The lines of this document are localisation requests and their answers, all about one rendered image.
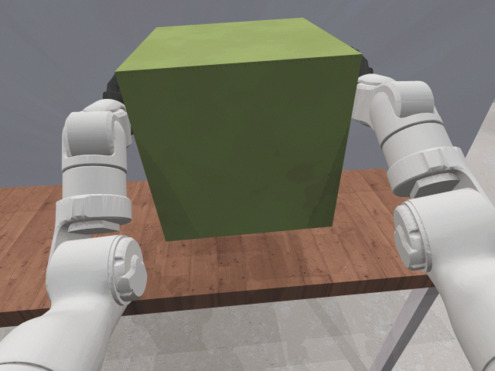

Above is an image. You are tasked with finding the robot left forearm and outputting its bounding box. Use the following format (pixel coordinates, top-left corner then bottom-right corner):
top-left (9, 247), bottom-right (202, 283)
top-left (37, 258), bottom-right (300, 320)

top-left (46, 99), bottom-right (132, 302)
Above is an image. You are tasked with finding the robot right forearm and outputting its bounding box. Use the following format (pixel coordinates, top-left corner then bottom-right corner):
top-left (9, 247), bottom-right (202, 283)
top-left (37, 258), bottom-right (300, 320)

top-left (351, 74), bottom-right (495, 215)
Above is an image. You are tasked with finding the robot right upper arm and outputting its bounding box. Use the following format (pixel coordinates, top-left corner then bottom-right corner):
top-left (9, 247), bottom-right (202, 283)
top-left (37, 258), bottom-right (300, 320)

top-left (394, 188), bottom-right (495, 371)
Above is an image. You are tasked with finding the carton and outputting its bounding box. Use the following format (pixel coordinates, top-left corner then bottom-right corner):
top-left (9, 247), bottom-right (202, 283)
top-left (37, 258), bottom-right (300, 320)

top-left (115, 18), bottom-right (363, 242)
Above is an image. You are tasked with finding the left robot hand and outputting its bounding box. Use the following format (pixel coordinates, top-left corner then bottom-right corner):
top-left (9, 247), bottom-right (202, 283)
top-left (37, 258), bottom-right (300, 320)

top-left (103, 74), bottom-right (133, 135)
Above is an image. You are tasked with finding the robot left upper arm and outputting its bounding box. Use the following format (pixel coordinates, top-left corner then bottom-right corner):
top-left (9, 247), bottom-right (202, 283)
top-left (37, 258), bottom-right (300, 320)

top-left (0, 235), bottom-right (147, 371)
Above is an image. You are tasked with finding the table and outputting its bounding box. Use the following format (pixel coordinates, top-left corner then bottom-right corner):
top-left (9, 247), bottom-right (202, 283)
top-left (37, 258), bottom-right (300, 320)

top-left (0, 168), bottom-right (439, 371)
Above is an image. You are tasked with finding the right robot hand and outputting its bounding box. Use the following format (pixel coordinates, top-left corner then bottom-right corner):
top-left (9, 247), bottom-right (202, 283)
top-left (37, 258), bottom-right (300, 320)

top-left (351, 46), bottom-right (374, 77)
